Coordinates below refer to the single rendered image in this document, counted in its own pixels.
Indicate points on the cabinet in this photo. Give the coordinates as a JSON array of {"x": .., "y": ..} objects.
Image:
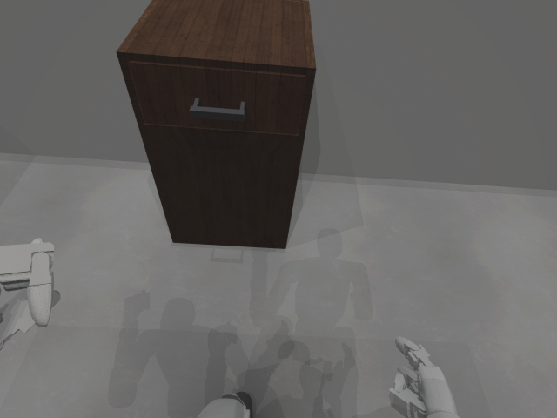
[{"x": 220, "y": 186}]

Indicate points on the robot left hand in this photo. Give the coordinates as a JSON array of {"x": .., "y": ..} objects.
[{"x": 27, "y": 266}]

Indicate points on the left robot shin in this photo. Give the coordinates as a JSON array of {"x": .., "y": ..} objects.
[{"x": 231, "y": 396}]

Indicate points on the handle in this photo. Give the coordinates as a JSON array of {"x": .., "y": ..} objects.
[{"x": 217, "y": 113}]

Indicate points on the drawer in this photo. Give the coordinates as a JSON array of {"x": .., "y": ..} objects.
[{"x": 167, "y": 92}]

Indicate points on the robot right hand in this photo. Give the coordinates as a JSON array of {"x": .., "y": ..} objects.
[{"x": 429, "y": 393}]

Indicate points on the left robot thigh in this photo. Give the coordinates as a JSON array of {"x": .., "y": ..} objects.
[{"x": 225, "y": 408}]

